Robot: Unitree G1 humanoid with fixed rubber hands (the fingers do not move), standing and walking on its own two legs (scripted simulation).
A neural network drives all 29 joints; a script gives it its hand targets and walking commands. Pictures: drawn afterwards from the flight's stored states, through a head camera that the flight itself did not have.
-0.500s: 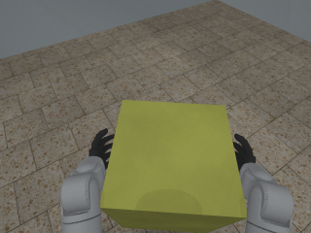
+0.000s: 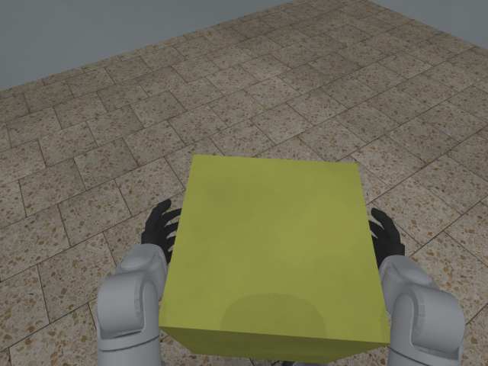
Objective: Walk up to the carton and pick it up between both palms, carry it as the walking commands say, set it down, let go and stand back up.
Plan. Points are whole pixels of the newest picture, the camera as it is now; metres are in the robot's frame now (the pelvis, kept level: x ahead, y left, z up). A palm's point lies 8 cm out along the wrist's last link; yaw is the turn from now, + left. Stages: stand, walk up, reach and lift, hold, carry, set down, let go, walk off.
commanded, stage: carry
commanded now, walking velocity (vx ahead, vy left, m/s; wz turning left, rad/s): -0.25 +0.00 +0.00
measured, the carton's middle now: (265, 270) +0.27 -0.02 +0.00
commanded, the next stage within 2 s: none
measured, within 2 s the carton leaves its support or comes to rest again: neither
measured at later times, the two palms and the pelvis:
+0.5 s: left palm out of the picture +0.08 +0.19 +0.08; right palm out of the picture +0.07 -0.14 +0.08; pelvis -0.19 +0.02 +0.00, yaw -1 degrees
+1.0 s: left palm out of the picture -0.15 +0.23 +0.05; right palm out of the picture -0.14 -0.11 +0.07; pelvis -0.40 +0.05 +0.00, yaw +0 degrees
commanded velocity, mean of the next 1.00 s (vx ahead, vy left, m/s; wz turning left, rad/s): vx -0.25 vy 0.00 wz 0.00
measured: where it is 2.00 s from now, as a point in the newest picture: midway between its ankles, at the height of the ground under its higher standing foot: outside the picture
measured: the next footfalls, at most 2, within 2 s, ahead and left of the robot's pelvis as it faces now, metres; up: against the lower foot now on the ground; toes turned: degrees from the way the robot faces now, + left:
left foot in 0.08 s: -0.04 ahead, +0.13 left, +0.00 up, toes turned +4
right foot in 0.52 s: -0.21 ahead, -0.10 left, +0.00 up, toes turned -3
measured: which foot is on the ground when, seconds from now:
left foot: up 0.00-0.06, down 0.08-0.54, up 0.56-0.94, down 0.96-1.00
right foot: down 0.00-0.08, up 0.10-0.50, down 0.52-0.96, up 0.98-1.00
